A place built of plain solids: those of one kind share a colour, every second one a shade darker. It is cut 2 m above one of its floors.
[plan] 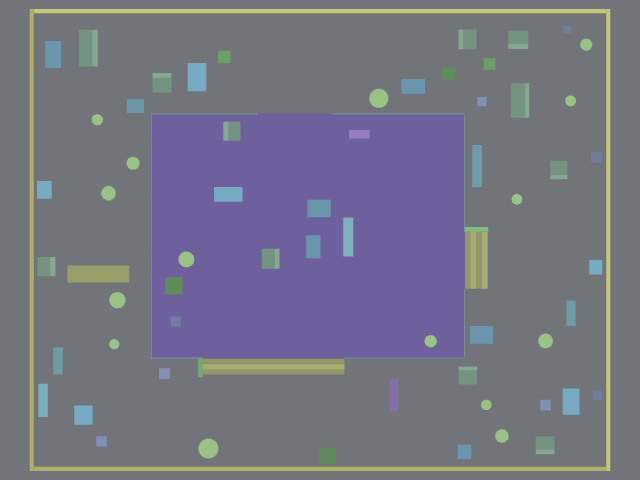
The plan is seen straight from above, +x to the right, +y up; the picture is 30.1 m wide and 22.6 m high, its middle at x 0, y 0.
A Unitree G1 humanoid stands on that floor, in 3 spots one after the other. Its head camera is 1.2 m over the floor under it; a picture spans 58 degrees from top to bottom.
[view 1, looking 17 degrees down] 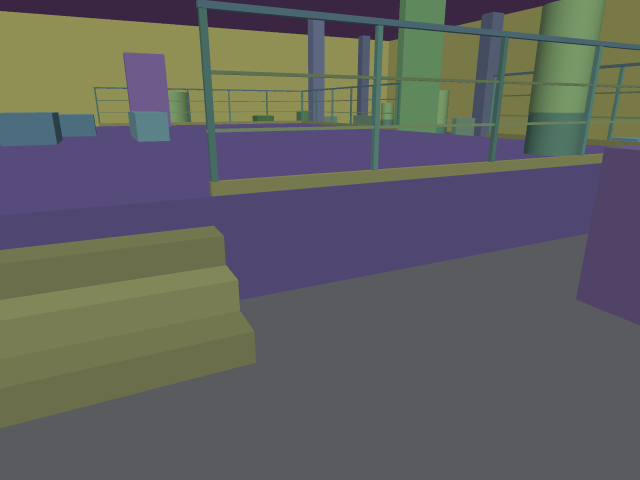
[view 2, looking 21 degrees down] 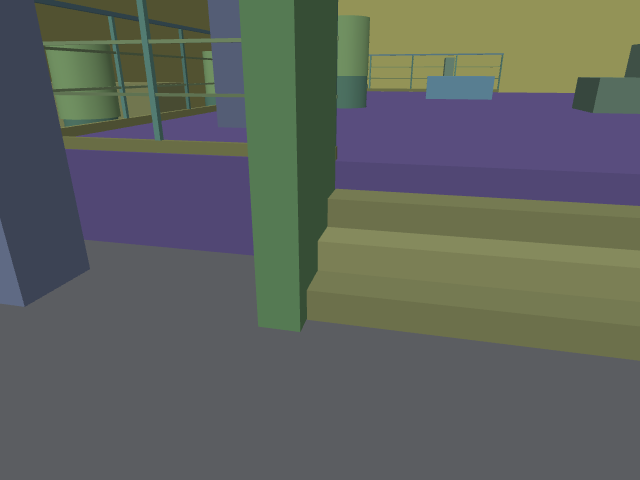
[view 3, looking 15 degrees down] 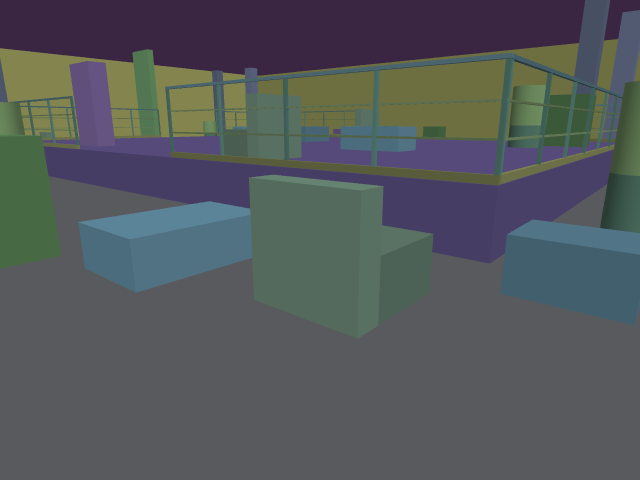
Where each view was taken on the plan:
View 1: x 0.62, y -8.14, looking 64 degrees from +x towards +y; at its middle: floor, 2.97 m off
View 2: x -5.01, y -8.23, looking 103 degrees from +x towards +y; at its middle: tread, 2.38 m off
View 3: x -9.18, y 9.74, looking -50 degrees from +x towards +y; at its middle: seat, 2.54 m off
